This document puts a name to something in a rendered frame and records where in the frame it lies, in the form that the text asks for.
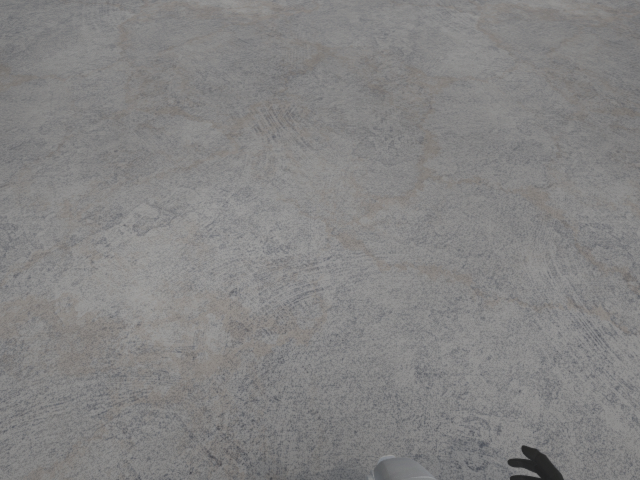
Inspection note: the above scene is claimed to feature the right robot shin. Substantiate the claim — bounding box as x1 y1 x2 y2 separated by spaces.
377 455 395 465

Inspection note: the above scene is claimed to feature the right robot thigh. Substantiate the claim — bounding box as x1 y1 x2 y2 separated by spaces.
366 457 436 480

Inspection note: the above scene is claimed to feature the robot right hand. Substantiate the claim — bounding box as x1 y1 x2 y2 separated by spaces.
508 445 564 480

